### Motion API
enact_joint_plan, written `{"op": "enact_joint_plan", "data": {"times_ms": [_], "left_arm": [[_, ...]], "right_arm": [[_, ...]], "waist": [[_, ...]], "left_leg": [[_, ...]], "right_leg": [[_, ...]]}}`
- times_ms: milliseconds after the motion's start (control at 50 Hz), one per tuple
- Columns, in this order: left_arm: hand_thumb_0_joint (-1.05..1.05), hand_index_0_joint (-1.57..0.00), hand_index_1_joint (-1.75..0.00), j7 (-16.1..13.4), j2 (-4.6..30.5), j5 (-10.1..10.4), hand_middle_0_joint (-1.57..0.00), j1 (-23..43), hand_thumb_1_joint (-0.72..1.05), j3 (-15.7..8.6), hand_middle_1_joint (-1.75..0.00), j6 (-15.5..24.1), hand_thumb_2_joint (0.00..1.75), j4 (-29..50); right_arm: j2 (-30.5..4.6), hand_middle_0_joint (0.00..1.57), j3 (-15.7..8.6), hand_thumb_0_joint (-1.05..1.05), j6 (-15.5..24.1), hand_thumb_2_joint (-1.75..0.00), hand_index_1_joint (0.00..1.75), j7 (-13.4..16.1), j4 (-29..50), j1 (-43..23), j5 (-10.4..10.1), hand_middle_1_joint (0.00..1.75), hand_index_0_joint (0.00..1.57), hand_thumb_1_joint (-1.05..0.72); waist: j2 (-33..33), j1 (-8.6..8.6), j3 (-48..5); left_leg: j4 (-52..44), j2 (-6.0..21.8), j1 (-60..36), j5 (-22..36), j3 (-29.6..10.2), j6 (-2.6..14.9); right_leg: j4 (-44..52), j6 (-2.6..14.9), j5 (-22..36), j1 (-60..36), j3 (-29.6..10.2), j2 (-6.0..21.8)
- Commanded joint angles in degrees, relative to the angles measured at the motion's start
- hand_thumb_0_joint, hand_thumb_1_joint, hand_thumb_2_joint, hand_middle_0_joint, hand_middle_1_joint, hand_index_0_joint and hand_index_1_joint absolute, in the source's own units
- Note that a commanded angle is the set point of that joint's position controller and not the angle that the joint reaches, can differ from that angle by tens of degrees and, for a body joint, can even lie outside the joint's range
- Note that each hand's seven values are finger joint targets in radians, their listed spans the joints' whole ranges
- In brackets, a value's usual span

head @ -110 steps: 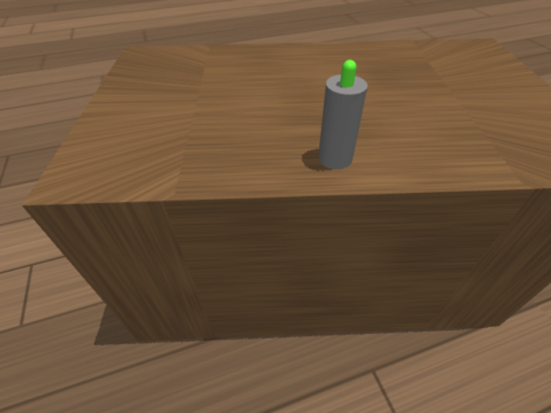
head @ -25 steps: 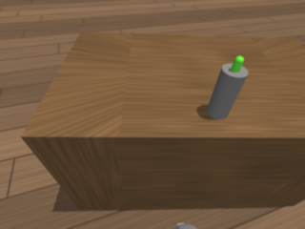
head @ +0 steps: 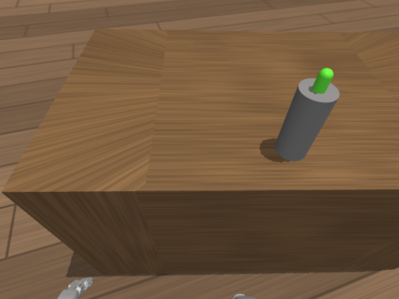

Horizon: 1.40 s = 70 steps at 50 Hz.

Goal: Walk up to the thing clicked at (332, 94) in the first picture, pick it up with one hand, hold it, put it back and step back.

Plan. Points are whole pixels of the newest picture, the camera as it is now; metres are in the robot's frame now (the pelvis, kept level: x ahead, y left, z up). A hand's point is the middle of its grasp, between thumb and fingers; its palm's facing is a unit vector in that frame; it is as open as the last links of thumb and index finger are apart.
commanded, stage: walk up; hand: right
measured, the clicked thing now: (306, 115) +0.48 -0.22 +0.11
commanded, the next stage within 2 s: stand in 1.20 s
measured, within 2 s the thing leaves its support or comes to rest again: neither
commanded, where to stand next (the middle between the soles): +0.05 -0.01 m, yaw +0 degrees
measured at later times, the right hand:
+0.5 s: hand out of the picture +0.10 -0.26 -0.13, palm faces -0.08 +0.94 -0.33, open 7.4 cm
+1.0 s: hand out of the picture +0.09 -0.26 -0.13, palm faces -0.06 +0.93 -0.36, open 7.4 cm
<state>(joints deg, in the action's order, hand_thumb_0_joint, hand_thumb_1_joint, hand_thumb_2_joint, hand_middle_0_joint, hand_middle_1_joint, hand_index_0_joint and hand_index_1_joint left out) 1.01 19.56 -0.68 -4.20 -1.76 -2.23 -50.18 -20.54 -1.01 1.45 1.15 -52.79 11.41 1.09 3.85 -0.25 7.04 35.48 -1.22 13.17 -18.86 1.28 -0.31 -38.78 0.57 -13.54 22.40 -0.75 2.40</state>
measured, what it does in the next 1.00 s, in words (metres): stands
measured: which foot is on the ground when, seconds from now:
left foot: down 0.00-1.00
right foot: down 0.00-1.00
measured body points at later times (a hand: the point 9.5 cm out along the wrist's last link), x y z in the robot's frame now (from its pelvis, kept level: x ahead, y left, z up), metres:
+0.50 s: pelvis +0.00 -0.01 +0.02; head +0.02 -0.02 +0.47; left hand +0.08 +0.29 -0.11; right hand +0.11 -0.31 -0.11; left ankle +0.00 +0.13 -0.72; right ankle +0.05 -0.13 -0.72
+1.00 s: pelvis +0.00 -0.01 +0.03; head +0.01 +0.00 +0.48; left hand +0.08 +0.29 -0.11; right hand +0.09 -0.31 -0.10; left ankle +0.00 +0.13 -0.72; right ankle +0.05 -0.13 -0.72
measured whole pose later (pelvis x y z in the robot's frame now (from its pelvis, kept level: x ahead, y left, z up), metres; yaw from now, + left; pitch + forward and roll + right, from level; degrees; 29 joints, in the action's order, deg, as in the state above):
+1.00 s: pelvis +0.00 -0.01 +0.03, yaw +1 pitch -2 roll +0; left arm 1.4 19.7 -0.3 -5.2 -2.1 -0.8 -64.6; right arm -20.2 0.2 1.2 -0.1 -63.5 6.3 0.8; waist 0.8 -0.5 3.2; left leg 20.0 1.2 6.3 -11.4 -0.8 -1.5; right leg -20.1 -0.6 -7.5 10.3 0.5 1.1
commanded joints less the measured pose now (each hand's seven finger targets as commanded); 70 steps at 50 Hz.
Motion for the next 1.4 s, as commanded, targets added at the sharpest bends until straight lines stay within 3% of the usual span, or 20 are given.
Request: {"op": "enact_joint_plan", "data": {"times_ms": [0,20,40,60,100,120,140,160,200,240,320,400,520,700,860,1020,1140,1240,1380], "left_arm": [[0.0,-0.2,-0.3,-0.4,13.7,0.1,-0.2,-0.1,0.9,-4.5,-0.3,-0.1,0.9,1.8],[0.0,-0.2,-0.3,0.0,13.4,-0.1,-0.2,-0.8,0.9,-4.6,-0.3,0.2,0.9,1.3],[0.0,-0.2,-0.3,0.3,12.4,0.0,-0.2,-1.0,0.9,-4.5,-0.3,0.6,0.9,1.0],[0.0,-0.2,-0.3,0.4,12.0,0.1,-0.2,-1.0,0.9,-4.4,-0.3,1.1,0.9,0.8],[0.0,-0.2,-0.3,0.2,13.0,0.1,-0.2,-2.0,0.9,-4.2,-0.3,2.0,0.9,-0.3],[0.0,-0.2,-0.3,0.0,13.9,0.0,-0.2,-1.4,0.9,-4.3,-0.3,2.3,0.9,-0.8],[0.0,-0.2,-0.3,-0.3,13.9,0.0,-0.2,-0.9,0.9,-3.9,-0.3,2.7,0.9,-0.7],[0.0,-0.2,-0.3,-0.2,14.5,0.2,-0.2,1.7,0.9,-3.5,-0.3,2.7,0.9,-0.5],[0.0,-0.2,-0.3,0.1,13.0,0.5,-0.2,3.5,0.9,-2.5,-0.3,2.2,0.9,-1.0],[0.0,-0.2,-0.3,0.1,13.1,0.3,-0.2,2.4,0.9,-2.3,-0.3,2.2,0.9,-2.7],[0.0,-0.2,-0.3,0.1,14.0,0.3,-0.2,2.6,0.9,-2.1,-0.3,2.8,0.9,-4.8],[0.0,-0.2,-0.3,-0.1,13.4,0.6,-0.2,3.3,0.9,-2.1,-0.3,2.8,0.9,-6.2],[0.0,-0.2,-0.3,-0.2,12.7,0.5,-0.2,2.7,0.9,-2.3,-0.3,3.0,0.9,-8.0],[0.0,-0.2,-0.3,-0.3,11.9,0.5,-0.2,2.2,0.9,-2.3,-0.3,2.9,0.9,-9.6],[0.0,-0.2,-0.3,-0.2,11.8,0.3,-0.2,2.4,0.9,-2.2,-0.3,2.7,0.9,-10.6],[0.0,-0.2,-0.3,-0.2,11.8,0.3,-0.2,1.9,0.9,-2.2,-0.3,2.8,0.9,-11.0],[0.0,-0.2,-0.3,-0.4,11.8,0.2,-0.2,1.1,0.9,-2.4,-0.3,3.0,0.9,-11.3],[0.0,-0.2,-0.3,-0.8,12.8,0.2,-0.2,1.1,0.9,-1.4,-0.3,3.9,0.9,-11.6],[0.0,-0.2,-0.3,-1.1,12.9,0.3,-0.2,1.0,0.9,-0.8,-0.3,4.3,0.9,-11.4]], "right_arm": [[-19.5,0.2,-5.2,0.0,1.8,-0.9,0.3,0.8,3.8,-4.8,0.5,0.3,0.2,-0.9],[-18.3,0.2,-4.8,0.0,2.1,-0.9,0.3,0.8,3.9,-5.1,0.6,0.3,0.2,-0.9],[-16.8,0.2,-4.2,0.0,2.2,-0.9,0.3,0.8,3.8,-4.8,0.5,0.3,0.2,-0.9],[-16.2,0.2,-3.9,0.0,2.3,-0.9,0.3,0.8,3.5,-4.2,0.4,0.3,0.2,-0.9],[-14.7,0.2,-3.6,0.0,2.0,-0.9,0.3,0.5,3.2,-4.0,-0.6,0.3,0.2,-0.9],[-13.7,0.2,-3.3,0.0,1.7,-0.9,0.3,0.5,2.9,-2.3,-1.0,0.3,0.2,-0.9],[-12.3,0.2,-2.9,0.0,1.5,-0.9,0.3,0.5,3.1,-1.6,-1.1,0.3,0.2,-0.9],[-11.6,0.2,-2.8,0.0,1.2,-0.9,0.3,0.4,1.8,0.8,-1.0,0.3,0.2,-0.9],[-12.8,0.2,-2.9,0.0,1.0,-0.9,0.3,0.2,0.5,-1.6,-0.4,0.3,0.2,-0.9],[-13.9,0.2,-2.7,0.0,1.1,-0.9,0.3,-0.1,0.4,-4.7,-0.5,0.3,0.2,-0.9],[-13.2,0.2,-2.0,0.0,1.3,-0.9,0.3,-0.3,-1.5,-3.8,-0.8,0.3,0.2,-0.9],[-12.9,0.2,-1.6,0.0,1.0,-0.9,0.3,-0.5,-3.2,-5.0,-0.9,0.3,0.2,-0.9],[-12.8,0.2,-1.4,0.0,1.1,-0.9,0.3,-0.7,-4.9,-6.3,-0.8,0.3,0.2,-0.9],[-12.2,0.2,-1.3,0.0,1.4,-0.9,0.3,-0.4,-6.1,-7.8,-0.6,0.3,0.2,-0.9],[-12.3,0.2,-1.4,0.0,1.2,-0.9,0.3,-0.4,-6.9,-8.3,-0.5,0.3,0.2,-0.9],[-12.3,0.2,-1.5,0.0,1.1,-0.9,0.3,-0.4,-7.3,-8.2,-0.6,0.3,0.2,-0.9],[-12.3,0.2,-1.6,0.0,1.1,-0.9,0.3,-0.4,-7.4,-7.8,-0.7,0.3,0.2,-0.9],[-11.6,0.2,-1.4,0.0,0.4,-0.9,0.3,-0.8,-8.3,-7.1,-0.4,0.3,0.2,-0.9],[-12.0,0.2,-1.3,0.0,0.3,-0.9,0.3,-1.0,-8.3,-7.0,-0.4,0.3,0.2,-0.9]], "waist": [[-12.0,-1.64,-2.9],[-11.6,-2.12,-3.0],[-11.8,-2.41,-3.8],[-12.2,-2.5,-5.0],[-10.1,-2.03,-10.1],[-8.0,-1.07,-12.0],[-6.8,-0.26,-13.1],[-4.0,1.42,-13.6],[-4.9,1.14,-9.3],[-4.7,-0.29,-8.2],[-0.8,0.54,-9.1],[-0.3,0.33,-7.8],[-2.1,-0.11,-8.6],[-4.6,-0.62,-9.5],[-5.2,-0.38,-7.2],[-4.5,-0.19,-7.9],[-3.3,-0.08,-9.7],[-3.8,0.1,-7.8],[-3.6,0.19,-8.9]], "left_leg": [[-17.2,21.6,11.2,3.7,-23.3,13.94],[-15.1,19.4,9.6,8.7,-19.4,13.18],[-12.2,16.1,6.2,14.9,-14.3,10.82],[-9.1,13.9,4.0,21.6,-11.4,8.38],[-2.8,9.0,1.1,24.5,-6.1,4.13],[-0.9,7.0,1.8,22.8,-4.9,2.77],[-1.5,6.0,2.1,16.8,-4.6,2.08],[-4.1,5.0,-0.8,7.5,-4.4,1.81],[-9.8,6.8,-2.6,1.9,-7.2,2.44],[-10.3,7.9,-0.2,3.8,-8.2,3.27],[-11.5,7.1,-3.1,8.8,-6.4,2.34],[-13.8,7.1,-3.9,8.4,-6.3,1.86],[-16.3,7.8,-5.1,9.6,-6.3,1.54],[-18.8,8.7,-4.2,12.9,-6.7,1.34],[-21.0,8.8,-2.4,7.8,-7.4,1.39],[-20.7,8.6,-3.4,7.7,-7.1,1.37],[-19.5,8.6,-5.8,12.5,-6.4,1.41],[-20.0,8.2,-5.4,9.6,-6.2,1.01],[-19.9,8.6,-6.5,13.4,-6.0,0.93]], "right_leg": [[-7.6,1.25,-12.7,-6.2,-2.7,-0.2],[-5.9,1.59,-12.3,-6.5,-2.9,-0.1],[-1.8,2.26,-10.2,-5.8,-1.9,-0.4],[2.9,2.54,-3.7,-6.4,-1.1,-0.3],[8.3,3.75,17.2,-13.6,-2.7,2.1],[7.5,5.07,23.0,-16.2,-5.0,3.8],[9.1,5.85,20.0,-16.1,-8.1,6.1],[10.9,7.05,13.4,-12.4,-10.2,8.3],[13.5,4.54,1.6,-6.2,-8.6,6.0],[14.0,3.25,0.2,-8.3,-6.4,4.1],[16.9,3.26,5.5,-10.6,-7.4,5.5],[20.4,2.34,1.2,-10.6,-7.0,5.3],[22.0,1.73,1.2,-12.6,-5.8,4.9],[20.8,1.13,8.6,-16.8,-4.0,4.5],[21.7,0.69,5.3,-15.9,-4.0,4.3],[22.4,0.82,4.8,-15.5,-4.4,4.4],[21.8,0.7,9.3,-16.2,-4.1,4.7],[22.9,0.85,5.3,-15.2,-5.0,5.2],[21.8,0.66,10.8,-16.3,-4.4,5.3]]}}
